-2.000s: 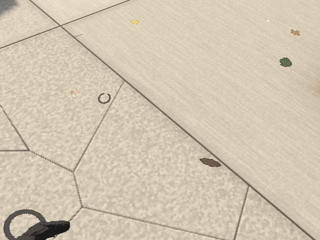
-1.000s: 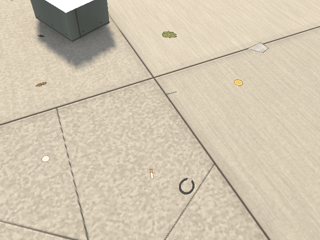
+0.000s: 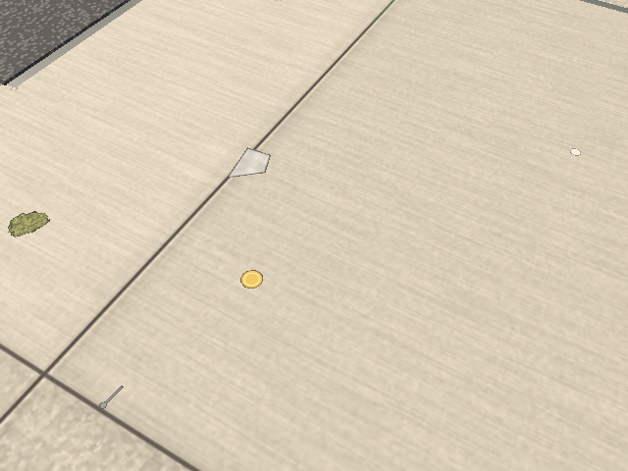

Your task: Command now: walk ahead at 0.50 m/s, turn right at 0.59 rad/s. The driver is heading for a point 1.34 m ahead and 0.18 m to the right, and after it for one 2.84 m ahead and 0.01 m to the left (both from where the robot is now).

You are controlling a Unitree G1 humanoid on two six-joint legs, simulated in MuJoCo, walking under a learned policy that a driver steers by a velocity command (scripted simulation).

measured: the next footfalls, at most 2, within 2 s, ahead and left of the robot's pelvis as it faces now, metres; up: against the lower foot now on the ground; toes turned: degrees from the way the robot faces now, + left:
right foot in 0.22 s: +0.28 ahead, -0.15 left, +0.00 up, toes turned -11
left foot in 0.74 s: +0.63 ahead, -0.04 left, +0.00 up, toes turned -20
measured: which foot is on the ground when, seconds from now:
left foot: down 0.00-0.24, up 0.26-0.72, down 0.74-1.00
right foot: up 0.00-0.20, down 0.22-0.76, up 0.78-1.00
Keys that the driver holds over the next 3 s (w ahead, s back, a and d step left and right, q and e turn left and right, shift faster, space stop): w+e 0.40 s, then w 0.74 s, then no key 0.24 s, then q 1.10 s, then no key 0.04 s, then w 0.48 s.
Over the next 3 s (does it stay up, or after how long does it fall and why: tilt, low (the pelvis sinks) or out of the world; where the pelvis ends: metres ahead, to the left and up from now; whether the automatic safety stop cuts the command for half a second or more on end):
stays up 0.91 -0.17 0.00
